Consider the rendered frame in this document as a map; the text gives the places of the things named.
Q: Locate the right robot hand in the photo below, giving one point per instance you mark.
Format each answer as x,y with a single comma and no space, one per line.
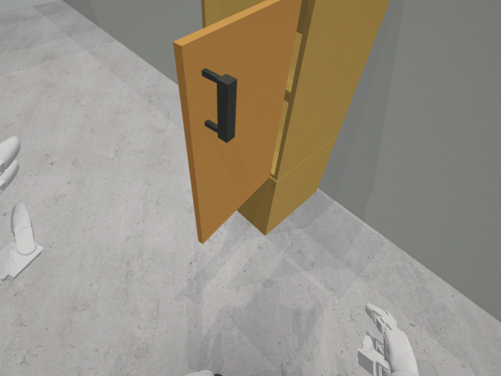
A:
392,352

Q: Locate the cupboard door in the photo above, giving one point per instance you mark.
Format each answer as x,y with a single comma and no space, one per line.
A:
254,46

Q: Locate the left robot hand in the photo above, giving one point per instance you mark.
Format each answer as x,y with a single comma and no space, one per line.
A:
15,258

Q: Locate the handle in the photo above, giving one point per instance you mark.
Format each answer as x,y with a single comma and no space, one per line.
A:
226,104

